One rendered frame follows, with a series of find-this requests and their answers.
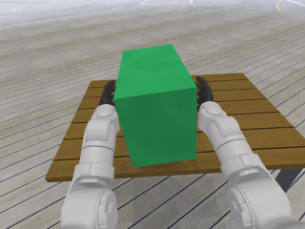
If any right robot forearm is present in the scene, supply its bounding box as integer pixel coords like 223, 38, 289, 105
197, 101, 293, 214

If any robot right upper arm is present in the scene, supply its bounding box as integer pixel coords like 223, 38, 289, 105
228, 177, 305, 229

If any left robot forearm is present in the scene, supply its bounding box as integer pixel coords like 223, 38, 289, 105
60, 104, 120, 225

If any left robot hand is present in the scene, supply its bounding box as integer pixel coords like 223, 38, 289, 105
99, 80, 117, 112

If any robot left upper arm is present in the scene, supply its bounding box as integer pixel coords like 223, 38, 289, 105
60, 187, 118, 229

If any carton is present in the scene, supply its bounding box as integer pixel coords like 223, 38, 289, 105
113, 44, 197, 168

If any right robot hand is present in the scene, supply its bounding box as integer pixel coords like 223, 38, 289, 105
195, 76, 214, 112

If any table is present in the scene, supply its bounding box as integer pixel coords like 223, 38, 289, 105
45, 73, 305, 193

